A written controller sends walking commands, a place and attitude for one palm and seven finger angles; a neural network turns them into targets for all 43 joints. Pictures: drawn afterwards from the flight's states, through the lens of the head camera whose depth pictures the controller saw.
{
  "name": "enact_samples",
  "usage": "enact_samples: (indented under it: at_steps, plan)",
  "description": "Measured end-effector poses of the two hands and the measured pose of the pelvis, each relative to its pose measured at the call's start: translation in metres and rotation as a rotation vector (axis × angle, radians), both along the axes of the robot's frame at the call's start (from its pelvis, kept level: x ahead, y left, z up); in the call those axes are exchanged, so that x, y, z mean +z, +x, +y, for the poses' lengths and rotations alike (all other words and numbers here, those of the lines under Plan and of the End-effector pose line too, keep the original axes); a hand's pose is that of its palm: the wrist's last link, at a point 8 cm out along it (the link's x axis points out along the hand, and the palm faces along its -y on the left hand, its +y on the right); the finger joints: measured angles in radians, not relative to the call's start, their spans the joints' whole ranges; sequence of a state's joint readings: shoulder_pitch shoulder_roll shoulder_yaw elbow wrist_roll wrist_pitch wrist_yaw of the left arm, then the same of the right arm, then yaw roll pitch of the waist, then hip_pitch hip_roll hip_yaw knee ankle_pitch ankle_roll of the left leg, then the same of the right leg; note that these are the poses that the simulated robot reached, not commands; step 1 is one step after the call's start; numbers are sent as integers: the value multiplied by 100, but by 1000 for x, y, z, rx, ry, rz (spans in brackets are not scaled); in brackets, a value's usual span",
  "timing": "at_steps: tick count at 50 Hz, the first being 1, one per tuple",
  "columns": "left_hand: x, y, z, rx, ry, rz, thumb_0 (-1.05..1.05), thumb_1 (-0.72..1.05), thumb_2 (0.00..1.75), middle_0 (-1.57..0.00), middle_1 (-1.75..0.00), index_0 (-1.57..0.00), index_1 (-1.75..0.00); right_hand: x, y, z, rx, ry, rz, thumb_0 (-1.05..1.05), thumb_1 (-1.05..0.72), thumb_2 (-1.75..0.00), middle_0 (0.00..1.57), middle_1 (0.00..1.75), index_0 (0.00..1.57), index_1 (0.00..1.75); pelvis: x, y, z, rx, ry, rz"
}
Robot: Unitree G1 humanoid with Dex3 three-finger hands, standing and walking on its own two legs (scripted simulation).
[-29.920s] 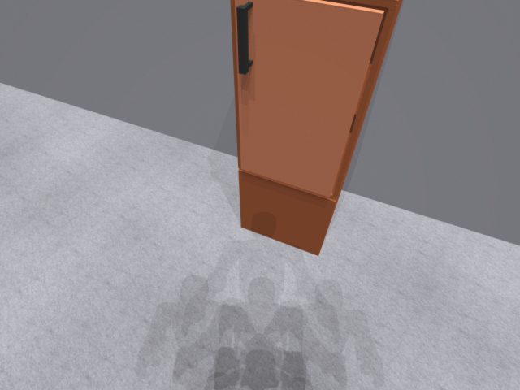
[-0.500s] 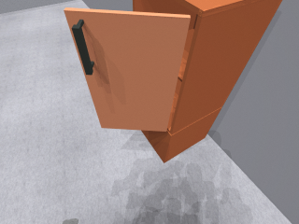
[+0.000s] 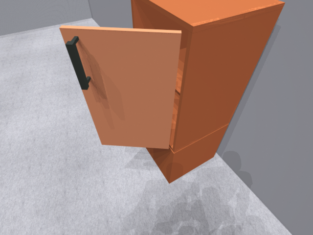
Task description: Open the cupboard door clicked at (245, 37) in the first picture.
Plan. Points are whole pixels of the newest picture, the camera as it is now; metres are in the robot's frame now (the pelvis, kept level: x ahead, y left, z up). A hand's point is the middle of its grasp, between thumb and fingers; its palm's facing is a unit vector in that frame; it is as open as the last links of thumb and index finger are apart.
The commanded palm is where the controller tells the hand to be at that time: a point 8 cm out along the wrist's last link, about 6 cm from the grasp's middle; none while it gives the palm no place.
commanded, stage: come to a stop and stand still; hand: left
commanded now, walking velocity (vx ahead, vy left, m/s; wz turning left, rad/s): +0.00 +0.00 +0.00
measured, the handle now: (80, 64) +0.56 +0.27 +0.14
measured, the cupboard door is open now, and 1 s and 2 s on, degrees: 55 55 55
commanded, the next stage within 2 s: look again from close up in 0.16 s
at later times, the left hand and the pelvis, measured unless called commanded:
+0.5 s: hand out of the picture -0.01 +0.18 -0.19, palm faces +0.02 -0.99 -0.17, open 7.4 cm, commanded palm none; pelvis -0.01 +0.02 -0.01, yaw -1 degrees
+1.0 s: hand out of the picture -0.07 +0.22 -0.19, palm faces +0.04 -0.98 -0.18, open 7.4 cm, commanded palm none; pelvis -0.04 +0.05 -0.01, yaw +0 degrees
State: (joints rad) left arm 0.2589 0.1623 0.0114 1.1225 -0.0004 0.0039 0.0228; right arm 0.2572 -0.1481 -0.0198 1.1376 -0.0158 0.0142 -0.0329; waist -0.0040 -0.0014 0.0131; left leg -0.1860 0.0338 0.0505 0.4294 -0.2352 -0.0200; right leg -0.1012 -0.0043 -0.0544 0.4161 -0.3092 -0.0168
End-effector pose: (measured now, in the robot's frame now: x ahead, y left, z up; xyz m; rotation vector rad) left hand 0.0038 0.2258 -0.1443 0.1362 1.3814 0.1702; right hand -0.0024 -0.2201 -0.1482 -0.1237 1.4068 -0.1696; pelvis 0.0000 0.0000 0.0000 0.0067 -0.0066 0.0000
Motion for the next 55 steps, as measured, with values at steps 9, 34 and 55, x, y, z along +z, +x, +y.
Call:
enact_samples:
  at_steps: [9,34,55]
  plan:
    - [-2,-25,-16,24,-25,62,1,91,90,-20,-30,-20,-30,1,3,-5,11,-5,8,1,-91,-90,20,30,20,30,1,5,-5,1,1,-7]
    - [-12,-25,33,-34,-11,-64,1,91,90,-20,-30,-20,-30,9,-3,23,30,-48,-134,1,-93,-90,20,30,20,30,-8,-31,33,-12,-16,-29]
    - [-19,-88,47,48,-42,87,1,91,90,-20,-30,-20,-30,2,-35,43,36,-38,-14,1,-91,-90,20,30,20,30,-12,-24,56,0,-23,-18]
